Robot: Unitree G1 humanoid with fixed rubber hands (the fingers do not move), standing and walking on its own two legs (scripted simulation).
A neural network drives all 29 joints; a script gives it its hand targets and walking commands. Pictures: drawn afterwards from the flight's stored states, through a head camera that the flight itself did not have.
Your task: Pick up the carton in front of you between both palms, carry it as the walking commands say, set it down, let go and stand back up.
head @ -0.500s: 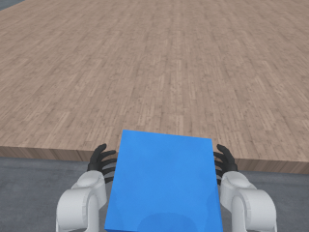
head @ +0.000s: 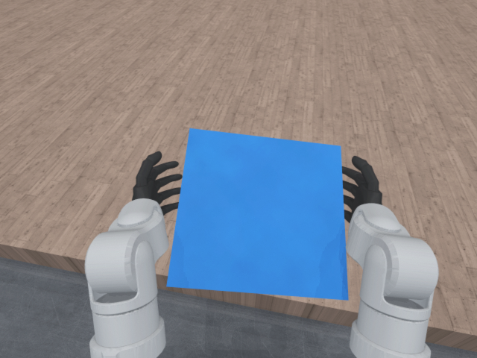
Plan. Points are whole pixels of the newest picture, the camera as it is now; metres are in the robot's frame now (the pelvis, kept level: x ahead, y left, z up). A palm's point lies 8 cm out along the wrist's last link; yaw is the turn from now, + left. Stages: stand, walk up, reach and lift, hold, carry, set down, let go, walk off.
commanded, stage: carry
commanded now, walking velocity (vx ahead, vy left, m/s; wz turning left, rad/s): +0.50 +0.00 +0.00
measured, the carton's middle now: (249, 226) +0.33 +0.02 +0.07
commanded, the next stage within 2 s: none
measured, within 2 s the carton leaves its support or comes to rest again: neither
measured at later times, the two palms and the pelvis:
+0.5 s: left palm (193, 84) +0.67 +0.15 +0.14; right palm (320, 87) +0.68 -0.14 +0.13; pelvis +0.32 +0.01 +0.00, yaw +0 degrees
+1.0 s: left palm out of the picture +1.05 +0.14 +0.24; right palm out of the picture +1.00 -0.14 +0.26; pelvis +0.68 +0.07 +0.14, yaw -4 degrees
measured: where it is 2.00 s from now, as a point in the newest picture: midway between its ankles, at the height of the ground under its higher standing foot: (240, 153)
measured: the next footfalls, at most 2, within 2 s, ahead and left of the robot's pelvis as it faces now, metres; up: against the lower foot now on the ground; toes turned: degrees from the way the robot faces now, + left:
right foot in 0.40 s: +0.36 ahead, -0.08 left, +0.00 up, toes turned -5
left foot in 0.76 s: +0.72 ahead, +0.12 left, +0.15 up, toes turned +3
